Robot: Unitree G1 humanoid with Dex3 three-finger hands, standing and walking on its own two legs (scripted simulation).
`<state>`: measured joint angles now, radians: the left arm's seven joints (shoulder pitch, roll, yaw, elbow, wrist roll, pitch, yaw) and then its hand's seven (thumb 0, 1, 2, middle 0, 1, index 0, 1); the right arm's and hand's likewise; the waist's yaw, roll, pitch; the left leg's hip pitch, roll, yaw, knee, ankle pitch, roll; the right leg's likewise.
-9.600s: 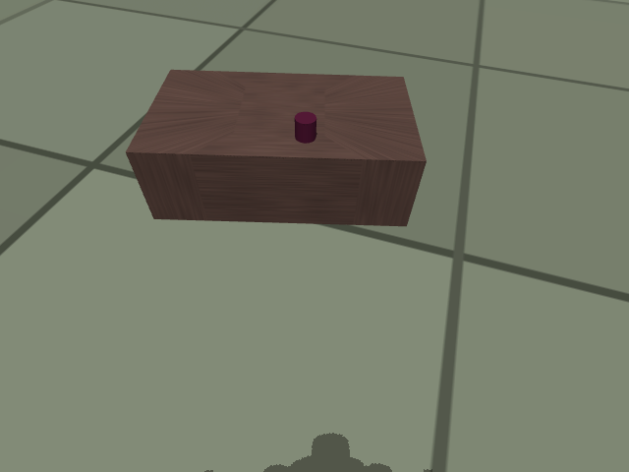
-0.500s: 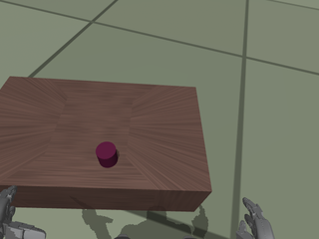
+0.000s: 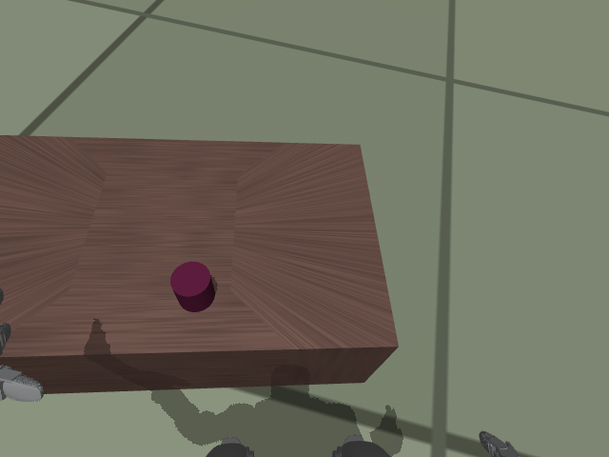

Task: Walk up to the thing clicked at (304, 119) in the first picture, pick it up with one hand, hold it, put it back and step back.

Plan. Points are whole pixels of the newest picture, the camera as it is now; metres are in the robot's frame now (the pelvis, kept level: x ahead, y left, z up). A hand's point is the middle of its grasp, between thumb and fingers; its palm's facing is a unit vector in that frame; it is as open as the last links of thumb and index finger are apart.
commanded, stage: go down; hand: left
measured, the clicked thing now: (193, 287) +0.49 +0.21 -0.31
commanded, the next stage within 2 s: approach in 1.98 s
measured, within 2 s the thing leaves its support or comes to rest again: neither
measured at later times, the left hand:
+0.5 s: hand (7, 294) +0.34 +0.38 -0.01, palm faces +0.24 -0.96 -0.14, open 17.6 cm
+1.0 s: hand out of the picture +0.36 +0.39 -0.01, palm faces +0.24 -0.96 -0.10, open 17.5 cm
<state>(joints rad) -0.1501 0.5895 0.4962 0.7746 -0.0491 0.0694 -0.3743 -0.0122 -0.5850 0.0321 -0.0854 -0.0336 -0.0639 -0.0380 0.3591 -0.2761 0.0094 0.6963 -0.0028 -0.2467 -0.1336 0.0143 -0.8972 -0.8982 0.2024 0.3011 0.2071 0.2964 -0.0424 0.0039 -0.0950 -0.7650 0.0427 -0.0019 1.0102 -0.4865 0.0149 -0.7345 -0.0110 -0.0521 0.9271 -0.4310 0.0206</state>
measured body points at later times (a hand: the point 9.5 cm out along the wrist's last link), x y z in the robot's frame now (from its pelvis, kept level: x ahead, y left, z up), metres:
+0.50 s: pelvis -0.01 -0.01 -0.01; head +0.11 +0.03 +0.42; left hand +0.32 +0.43 +0.00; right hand +0.06 -0.29 -0.11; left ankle +0.00 +0.10 -0.68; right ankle +0.01 -0.14 -0.68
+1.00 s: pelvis -0.01 +0.00 -0.02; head +0.12 +0.05 +0.40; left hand +0.35 +0.44 +0.00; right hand +0.07 -0.28 -0.11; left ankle +0.00 +0.10 -0.68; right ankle +0.01 -0.14 -0.68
